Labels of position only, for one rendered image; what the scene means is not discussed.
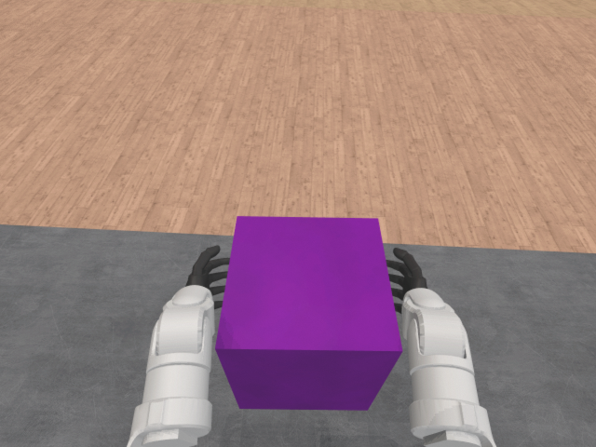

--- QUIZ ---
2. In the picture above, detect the right robot hand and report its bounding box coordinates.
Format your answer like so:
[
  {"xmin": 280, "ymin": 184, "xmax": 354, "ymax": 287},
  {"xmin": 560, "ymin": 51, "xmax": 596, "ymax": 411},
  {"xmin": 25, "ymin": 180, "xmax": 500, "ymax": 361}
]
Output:
[{"xmin": 386, "ymin": 248, "xmax": 427, "ymax": 313}]

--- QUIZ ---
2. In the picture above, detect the carton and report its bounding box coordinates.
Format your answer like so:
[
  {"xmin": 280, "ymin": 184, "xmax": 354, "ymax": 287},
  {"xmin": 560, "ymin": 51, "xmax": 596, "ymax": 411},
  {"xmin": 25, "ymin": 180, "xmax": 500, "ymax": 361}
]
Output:
[{"xmin": 215, "ymin": 216, "xmax": 402, "ymax": 411}]

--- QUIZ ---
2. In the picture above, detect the left robot hand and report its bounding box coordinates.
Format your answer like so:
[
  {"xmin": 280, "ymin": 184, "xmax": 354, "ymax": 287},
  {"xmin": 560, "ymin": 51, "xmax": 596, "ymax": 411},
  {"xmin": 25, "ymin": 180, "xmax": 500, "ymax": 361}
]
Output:
[{"xmin": 185, "ymin": 245, "xmax": 230, "ymax": 309}]

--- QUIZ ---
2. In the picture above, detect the robot left forearm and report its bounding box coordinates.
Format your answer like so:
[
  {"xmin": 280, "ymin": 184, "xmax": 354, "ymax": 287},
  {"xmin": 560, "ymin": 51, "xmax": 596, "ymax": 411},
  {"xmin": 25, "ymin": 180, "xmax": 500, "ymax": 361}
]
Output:
[{"xmin": 127, "ymin": 285, "xmax": 215, "ymax": 447}]

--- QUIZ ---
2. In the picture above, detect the robot right forearm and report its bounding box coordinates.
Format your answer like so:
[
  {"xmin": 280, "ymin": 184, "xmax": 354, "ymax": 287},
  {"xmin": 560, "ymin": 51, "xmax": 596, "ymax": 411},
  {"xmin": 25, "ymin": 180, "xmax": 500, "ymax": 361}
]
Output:
[{"xmin": 401, "ymin": 288, "xmax": 496, "ymax": 447}]

